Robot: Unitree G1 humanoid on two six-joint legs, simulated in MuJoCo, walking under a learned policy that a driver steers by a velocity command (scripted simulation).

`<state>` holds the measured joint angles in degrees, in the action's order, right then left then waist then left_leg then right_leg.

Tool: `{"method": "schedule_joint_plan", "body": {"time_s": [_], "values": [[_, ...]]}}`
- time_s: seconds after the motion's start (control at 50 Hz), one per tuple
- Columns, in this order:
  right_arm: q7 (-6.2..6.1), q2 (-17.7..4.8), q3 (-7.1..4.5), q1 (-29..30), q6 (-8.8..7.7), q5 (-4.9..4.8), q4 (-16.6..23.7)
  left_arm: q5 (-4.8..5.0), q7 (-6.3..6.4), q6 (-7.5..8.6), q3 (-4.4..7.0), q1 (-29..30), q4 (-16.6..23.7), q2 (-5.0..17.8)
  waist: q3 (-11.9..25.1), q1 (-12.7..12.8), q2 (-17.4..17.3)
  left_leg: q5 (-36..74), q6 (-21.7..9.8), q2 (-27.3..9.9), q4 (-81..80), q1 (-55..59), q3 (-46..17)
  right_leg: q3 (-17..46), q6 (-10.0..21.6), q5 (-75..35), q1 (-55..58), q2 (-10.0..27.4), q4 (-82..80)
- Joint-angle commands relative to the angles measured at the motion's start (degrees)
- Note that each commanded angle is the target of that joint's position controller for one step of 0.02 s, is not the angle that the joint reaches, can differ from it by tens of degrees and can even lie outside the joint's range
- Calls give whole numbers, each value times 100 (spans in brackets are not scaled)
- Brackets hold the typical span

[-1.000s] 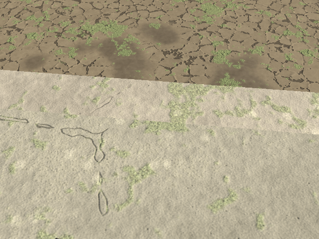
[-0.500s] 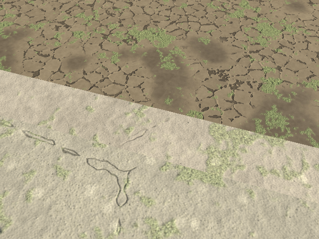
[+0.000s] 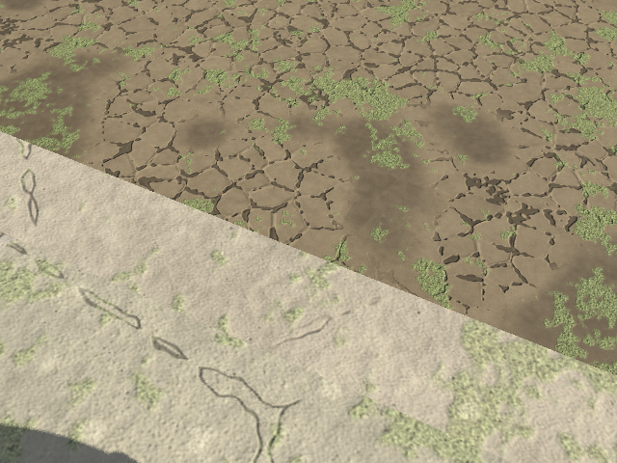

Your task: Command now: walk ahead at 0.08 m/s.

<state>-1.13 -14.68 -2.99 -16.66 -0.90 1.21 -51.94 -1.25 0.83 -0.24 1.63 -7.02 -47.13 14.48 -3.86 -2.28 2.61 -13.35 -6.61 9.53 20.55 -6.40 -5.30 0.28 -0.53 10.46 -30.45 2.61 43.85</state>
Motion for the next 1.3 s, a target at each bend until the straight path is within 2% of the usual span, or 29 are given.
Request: {"method": "schedule_joint_plan", "body": {"time_s": [0.02,0.06,0.08,0.1,0.12,0.14,0.18,0.24,0.38,0.42,0.46,0.48,0.5,0.52,0.54,0.58,0.62,0.7,0.86,0.9,0.94,0.96,0.98,1.0,1.02,1.04,1.08,1.18,1.3], "values": [[-54,-517,-19,-295,-37,42,43,35,23,83,53,-235,137,364,511,40,-696,4938,-359,-1792,247,424,-531,-106,234,248,820,-146,-696],[-104,-690,-40,-95,-31,-28,13,26,44,129,84,-652,-35,435,396,311,-564,4653,-192,-1740,735,296,-477,-95,429,-228,1554,-247,-1740],[-129,-807,-70,-124,-46,-61,50,-1,53,193,143,-866,-82,690,553,384,-233,3906,12,-1506,1204,51,-360,385,557,-1981,2184,75,-2061],[-146,-760,-75,-430,-46,-29,146,-8,44,221,246,-1047,-45,1188,914,188,570,1673,213,-923,2134,-517,13,1511,1030,-4597,2882,1060,-1749],[-160,-587,-67,-615,93,-74,27,102,-5,145,213,-1001,-2,1068,1263,276,1157,-1790,381,-276,2993,-1025,431,2513,1992,-5540,2937,1928,-1979],[-160,-693,-81,-277,180,-10,96,103,-71,103,166,-1059,-39,880,1110,296,705,-2444,416,-303,3688,-1344,215,2837,2139,-4499,2675,1869,-2306],[-116,-610,-94,130,266,19,162,63,-58,-9,245,-669,7,947,519,167,185,-1861,539,-522,4243,-1726,110,2300,1800,-2599,2033,1273,-2596],[-66,-502,-68,255,316,-12,236,57,-32,-114,283,-435,88,834,508,105,334,-1327,745,-614,3753,-1709,248,1838,1377,-1114,1754,633,-2811],[-153,-434,-27,492,301,-123,412,0,-95,-227,459,-583,101,1034,733,351,610,-1197,806,-535,2284,-1295,281,2419,1242,246,1673,527,-2970],[-167,-455,-29,293,253,-151,402,4,-136,-272,491,-417,157,1045,750,285,680,-1125,706,-456,1737,-891,297,2581,1097,386,1471,459,-3004],[-151,-451,-31,-301,170,-115,306,69,-147,-348,535,-152,223,1068,837,-75,652,-921,487,-352,541,156,414,2600,809,1920,817,163,-3047],[-183,-647,-80,-666,130,-48,241,102,-136,-356,514,64,355,938,611,-293,403,-1230,311,-604,-414,791,155,2271,394,2551,52,-286,-2802],[-237,-1325,-217,-646,90,15,325,199,-116,-330,433,13,507,518,598,-232,-1279,-2870,-77,-2164,-1325,1095,-1739,1287,144,2896,-863,-983,-1086],[-213,-1672,-319,29,52,148,471,70,-83,-268,438,104,536,645,85,-63,-1820,-3306,-467,-3152,-1830,105,-3033,662,108,1818,-1262,-1152,238],[-215,-1170,-203,471,21,129,592,-37,-120,-227,524,-37,388,999,-40,244,-882,-3014,-409,-2876,-1685,-338,-2496,947,150,1156,-857,-726,845],[-190,-829,-102,824,-72,24,706,-107,-275,-196,527,-610,161,883,142,591,-844,-2147,-121,-2328,-1551,-262,-1488,663,103,592,-608,-688,1655],[-154,-808,-100,555,-164,-10,683,-136,-377,-189,475,-554,145,746,43,405,-981,-1801,-135,-2122,-1546,-29,-905,409,33,442,-938,-504,2120],[-28,-793,-128,-536,-335,31,280,-123,-428,-115,382,42,330,578,-181,-81,-859,-1208,-316,-2240,-1523,751,-762,605,-77,222,-1479,-449,1475],[104,-774,-122,-996,-382,30,-102,-100,-478,38,168,953,665,334,-284,-313,-1215,470,-360,-2267,-1171,441,58,-377,89,513,-181,-255,-708],[108,-905,-171,-1087,-329,24,-186,-86,-417,84,151,681,659,366,-180,-159,-1263,1442,-378,-2390,-822,204,102,-641,319,674,640,-407,-1049],[112,-835,-119,-909,-274,-35,-220,-106,-274,182,222,-572,239,424,303,530,-743,2892,-184,-2139,596,-252,522,-699,567,108,2372,-700,-1825],[113,-725,-65,-794,-276,-67,-109,-161,-178,251,343,-1576,-56,758,977,953,-266,2268,66,-1794,1939,-989,877,106,731,441,3722,-45,-2007],[171,-40,107,-871,-299,-73,242,-177,-100,276,472,-2272,-125,1478,1665,998,1174,-988,405,-1080,3890,-2697,1222,2647,1215,1059,5061,1778,-2545],[119,-560,-54,-854,-271,-16,175,25,-113,234,508,-2325,-208,1625,1657,1011,837,-1698,359,-853,4760,-3172,510,3646,1634,757,4592,2041,-2964],[116,-666,-105,-637,-262,6,220,29,-122,218,408,-1732,-124,1248,818,706,363,-1400,277,-1189,5127,-3501,327,2833,1610,701,4054,1813,-2837],[157,-546,-74,-512,-297,-8,221,17,-154,245,293,-1280,-26,810,412,538,136,-962,242,-1367,4948,-3388,329,2222,1476,446,3361,1487,-2966],[197,-370,-58,-634,-213,54,138,49,-138,329,176,-923,-3,434,92,189,351,-486,312,-1574,4424,-2913,390,1417,1168,-51,2599,958,-3285],[179,-210,-49,-197,-33,117,311,41,10,453,170,-1556,-238,491,7,121,125,67,563,-1485,4099,-3205,616,685,1326,-2392,2598,848,-3281],[172,31,111,1095,-59,59,782,52,70,413,102,-1951,-404,539,-237,323,117,1149,557,-1261,2345,-2935,931,293,1192,-3118,2519,714,-3164]]}}
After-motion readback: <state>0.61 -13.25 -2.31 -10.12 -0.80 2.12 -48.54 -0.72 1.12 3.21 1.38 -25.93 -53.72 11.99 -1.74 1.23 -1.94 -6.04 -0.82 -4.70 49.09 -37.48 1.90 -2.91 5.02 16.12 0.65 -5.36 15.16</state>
